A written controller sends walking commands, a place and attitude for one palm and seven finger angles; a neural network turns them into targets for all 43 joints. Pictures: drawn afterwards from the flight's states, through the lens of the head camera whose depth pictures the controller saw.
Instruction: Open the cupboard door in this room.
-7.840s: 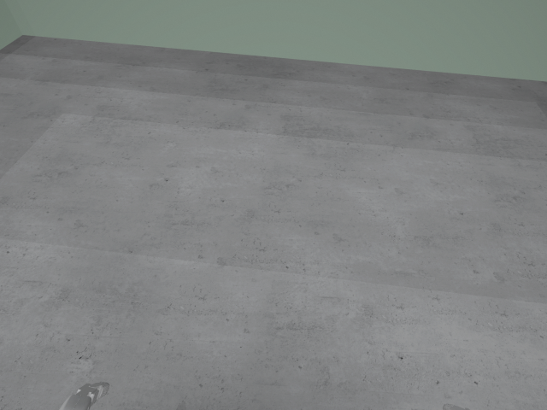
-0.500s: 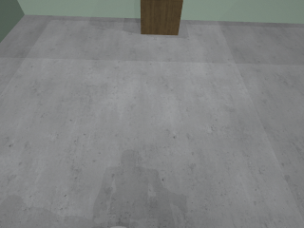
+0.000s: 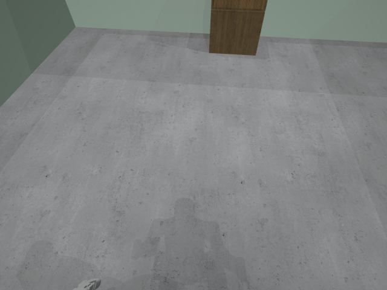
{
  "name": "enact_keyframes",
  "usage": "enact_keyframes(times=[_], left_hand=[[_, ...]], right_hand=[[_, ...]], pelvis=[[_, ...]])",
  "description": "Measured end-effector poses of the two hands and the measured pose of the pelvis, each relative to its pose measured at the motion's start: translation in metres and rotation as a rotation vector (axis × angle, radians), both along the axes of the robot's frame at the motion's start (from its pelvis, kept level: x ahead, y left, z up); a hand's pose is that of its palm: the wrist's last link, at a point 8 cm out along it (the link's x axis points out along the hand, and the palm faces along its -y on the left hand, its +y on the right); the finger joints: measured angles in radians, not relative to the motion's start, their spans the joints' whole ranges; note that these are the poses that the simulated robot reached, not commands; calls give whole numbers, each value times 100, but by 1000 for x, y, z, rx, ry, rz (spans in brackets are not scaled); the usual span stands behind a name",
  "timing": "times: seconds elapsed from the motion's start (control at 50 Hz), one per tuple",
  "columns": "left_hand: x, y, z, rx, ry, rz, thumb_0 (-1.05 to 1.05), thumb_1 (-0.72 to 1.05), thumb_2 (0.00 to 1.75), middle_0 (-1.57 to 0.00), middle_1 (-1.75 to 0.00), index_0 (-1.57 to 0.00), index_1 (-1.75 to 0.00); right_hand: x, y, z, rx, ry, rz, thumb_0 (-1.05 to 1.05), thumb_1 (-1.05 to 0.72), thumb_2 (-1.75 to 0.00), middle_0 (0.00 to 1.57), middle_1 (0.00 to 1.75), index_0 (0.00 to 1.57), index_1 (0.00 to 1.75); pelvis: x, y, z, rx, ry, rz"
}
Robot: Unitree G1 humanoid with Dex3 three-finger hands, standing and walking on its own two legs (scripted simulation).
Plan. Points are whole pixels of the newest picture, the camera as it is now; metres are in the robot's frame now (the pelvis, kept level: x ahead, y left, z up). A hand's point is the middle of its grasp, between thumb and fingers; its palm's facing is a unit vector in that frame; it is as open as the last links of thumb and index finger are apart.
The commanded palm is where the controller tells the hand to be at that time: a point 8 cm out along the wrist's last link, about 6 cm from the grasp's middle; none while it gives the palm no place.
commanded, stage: turn or walk to find it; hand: left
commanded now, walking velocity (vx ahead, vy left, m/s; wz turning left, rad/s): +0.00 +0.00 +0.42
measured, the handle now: out of the picture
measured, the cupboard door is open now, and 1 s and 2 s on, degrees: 0 0 0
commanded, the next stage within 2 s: stand and wait in 0.58 s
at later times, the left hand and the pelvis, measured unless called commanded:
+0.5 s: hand out of the picture -0.05 +0.19 -0.17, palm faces +0.28 -0.93 -0.24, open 7.3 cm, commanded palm none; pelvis -0.02 -0.01 +0.00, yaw +15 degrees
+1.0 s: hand out of the picture -0.04 +0.22 -0.17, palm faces +0.35 -0.91 -0.22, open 7.3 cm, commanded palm none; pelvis -0.03 +0.03 +0.00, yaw +19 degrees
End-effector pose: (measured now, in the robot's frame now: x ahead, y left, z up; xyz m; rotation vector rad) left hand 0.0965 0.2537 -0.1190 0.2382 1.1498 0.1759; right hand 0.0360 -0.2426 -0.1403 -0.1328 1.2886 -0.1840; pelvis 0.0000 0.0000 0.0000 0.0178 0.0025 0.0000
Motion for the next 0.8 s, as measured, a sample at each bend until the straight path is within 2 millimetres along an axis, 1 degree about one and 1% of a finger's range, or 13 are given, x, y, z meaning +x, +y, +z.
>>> enact_keyframes(times=[0.06, 0.18, 0.26, 0.34, 0.4, 0.44, 0.54, 0.56, 0.6, 0.64, 0.68, 0.74, 0.8], left_hand=[[-6, -17, 4, 14, -30, 6, 0, 91, 90, -20, -30, -20, -30], [-42, -37, 15, 6, -10, 82, 0, 91, 90, -20, -30, -20, -30], [-67, -43, 12, -7, 25, 136, 0, 91, 90, -20, -30, -20, -30], [-93, -42, 6, -22, 55, 201, 0, 91, 90, -20, -30, -20, -30], [-117, -37, -1, -36, 87, 246, 0, 91, 90, -20, -30, -20, -30], [-134, -31, -7, -46, 113, 276, 0, 91, 90, -20, -30, -20, -30], [-179, -7, -29, -77, 176, 355, 0, 91, 90, -20, -30, -20, -30], [-187, 0, -35, -84, 186, 372, 0, 91, 90, -20, -30, -20, -30], [-199, 10, -40, -88, 213, 396, 0, 91, 90, -20, -30, -20, -30], [-206, 18, -39, -89, 231, 409, 0, 91, 90, -20, -30, -20, -30], [-207, 25, -34, -93, 227, 420, 0, 91, 90, -20, -30, -20, -30], [-203, 33, -27, -92, 199, 425, 0, 91, 90, -20, -30, -20, -30], [-197, 36, -23, -87, 175, 423, 0, 91, 90, -20, -30, -20, -30]], right_hand=[[-10, -16, -13, 17, 33, 3, 0, -90, -90, 20, 30, 20, 30], [-13, -38, -9, 21, 87, 53, 0, -91, -90, 20, 30, 19, 30], [-9, -44, -5, 10, 105, 93, 0, -91, -90, 20, 30, 19, 30], [3, -41, -2, -8, 122, 150, 0, -91, -90, 20, 30, 19, 30], [20, -31, 1, -22, 110, 199, 0, -91, -90, 20, 30, 19, 30], [36, -20, 3, -31, 84, 236, 0, -91, -90, 20, 30, 19, 30], [79, 20, 11, -59, -30, 336, 0, -91, -90, 20, 30, 19, 30], [86, 29, 11, -65, -59, 355, 0, -91, -90, 20, 30, 19, 30], [96, 46, 18, -66, -99, 385, 0, -91, -90, 20, 30, 19, 30], [101, 59, 26, -68, -125, 405, 0, -91, -90, 20, 30, 19, 30], [102, 70, 31, -70, -136, 419, 0, -91, -90, 20, 30, 19, 30], [101, 84, 34, -59, -139, 430, 0, -90, -90, 20, 30, 20, 30], [94, 92, 33, -41, -134, 425, 0, -90, -90, 20, 30, 20, 30]], pelvis=[[-4, -13, -5, -3, -5, 31], [-9, -27, 5, 25, -14, 97], [-11, -31, 8, 21, -12, 142], [-12, -29, 7, 15, -9, 184], [-15, -23, 6, 10, -7, 211], [-17, -18, 4, 4, -6, 227], [-26, 5, -5, -24, -5, 276], [-27, 10, -9, -30, -4, 285], [-30, 17, -10, -20, -7, 288], [-32, 23, -5, -27, -10, 294], [-33, 28, 0, -36, -10, 307], [-33, 35, 6, -41, -10, 317], [-33, 38, 9, -36, -13, 323]])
